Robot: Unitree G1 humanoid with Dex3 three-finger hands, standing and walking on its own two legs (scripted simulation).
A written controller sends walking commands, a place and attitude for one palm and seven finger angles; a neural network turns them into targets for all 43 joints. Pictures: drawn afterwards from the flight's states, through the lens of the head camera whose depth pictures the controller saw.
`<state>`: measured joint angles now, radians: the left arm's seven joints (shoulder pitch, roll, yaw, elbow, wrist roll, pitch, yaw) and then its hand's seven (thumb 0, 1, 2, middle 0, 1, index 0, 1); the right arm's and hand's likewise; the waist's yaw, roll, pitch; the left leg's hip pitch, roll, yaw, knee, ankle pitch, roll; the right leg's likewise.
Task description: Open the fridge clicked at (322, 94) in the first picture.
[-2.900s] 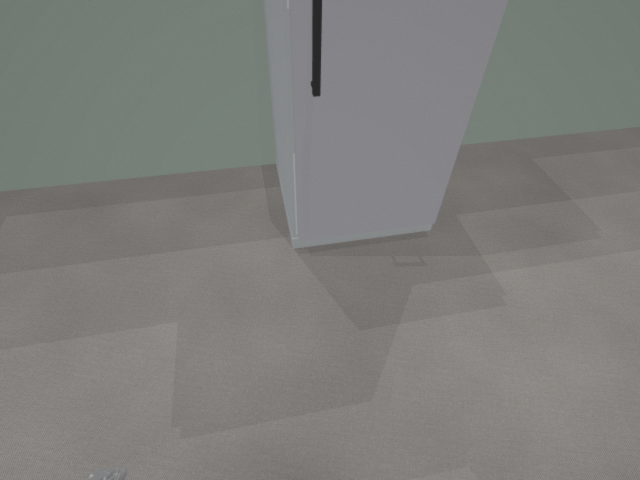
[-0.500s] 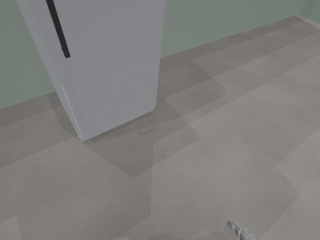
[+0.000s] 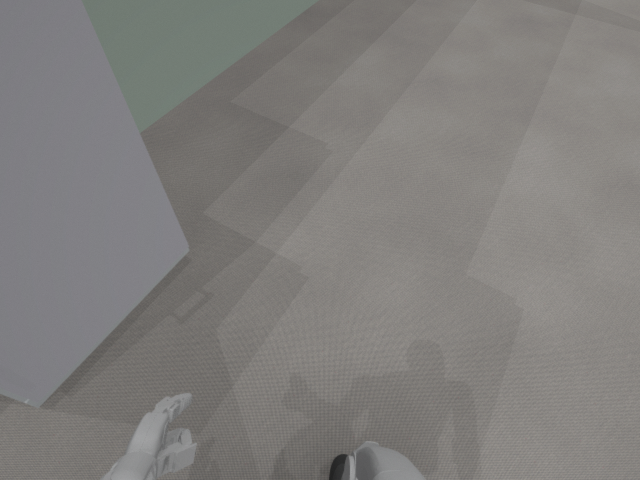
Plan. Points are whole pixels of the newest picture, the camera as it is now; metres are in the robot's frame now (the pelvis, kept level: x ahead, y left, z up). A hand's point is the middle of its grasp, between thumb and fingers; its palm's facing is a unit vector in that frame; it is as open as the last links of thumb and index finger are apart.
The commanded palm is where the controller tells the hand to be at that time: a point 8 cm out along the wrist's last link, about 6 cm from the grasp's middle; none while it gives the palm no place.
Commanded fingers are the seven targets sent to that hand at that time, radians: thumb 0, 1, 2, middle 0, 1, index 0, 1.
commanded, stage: walk to a spot facing it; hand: left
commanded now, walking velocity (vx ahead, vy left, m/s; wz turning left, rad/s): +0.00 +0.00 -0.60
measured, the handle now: out of the picture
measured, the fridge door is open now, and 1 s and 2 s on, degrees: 0 0 0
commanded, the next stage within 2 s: none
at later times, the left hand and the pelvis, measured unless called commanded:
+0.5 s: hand (136, 412) +0.22 +0.27 -0.15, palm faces -0.21 -0.96 -0.20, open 7.4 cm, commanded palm none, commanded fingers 0.00 0.90 0.90 -0.20 -0.30 -0.20 -0.30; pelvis +0.11 +0.07 +0.03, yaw -18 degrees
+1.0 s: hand (239, 335) +0.33 +0.13 -0.13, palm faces -0.57 -0.78 -0.27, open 7.4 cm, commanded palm none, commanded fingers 0.00 0.90 0.90 -0.20 -0.30 -0.20 -0.30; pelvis +0.12 +0.04 +0.02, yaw -37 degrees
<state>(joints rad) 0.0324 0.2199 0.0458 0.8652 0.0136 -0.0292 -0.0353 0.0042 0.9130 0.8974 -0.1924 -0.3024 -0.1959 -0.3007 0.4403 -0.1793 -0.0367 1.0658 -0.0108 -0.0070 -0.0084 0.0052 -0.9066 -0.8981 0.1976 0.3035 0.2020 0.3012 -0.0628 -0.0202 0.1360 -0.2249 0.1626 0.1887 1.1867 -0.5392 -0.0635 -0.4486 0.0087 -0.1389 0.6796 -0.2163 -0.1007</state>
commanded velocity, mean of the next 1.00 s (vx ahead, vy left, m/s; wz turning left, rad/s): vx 0.00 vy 0.00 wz -0.60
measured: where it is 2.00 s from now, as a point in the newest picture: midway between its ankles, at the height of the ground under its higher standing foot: outside the picture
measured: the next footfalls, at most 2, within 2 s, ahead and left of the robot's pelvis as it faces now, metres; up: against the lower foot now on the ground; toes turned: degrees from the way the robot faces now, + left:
left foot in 0.34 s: +0.19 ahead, +0.16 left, +0.00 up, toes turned -6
right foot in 0.82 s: +0.10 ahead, -0.07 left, +0.00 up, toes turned -38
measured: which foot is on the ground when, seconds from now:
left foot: up 0.00-0.32, down 0.34-0.82, up 0.84-1.00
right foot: down 0.00-0.34, up 0.36-0.80, down 0.82-1.00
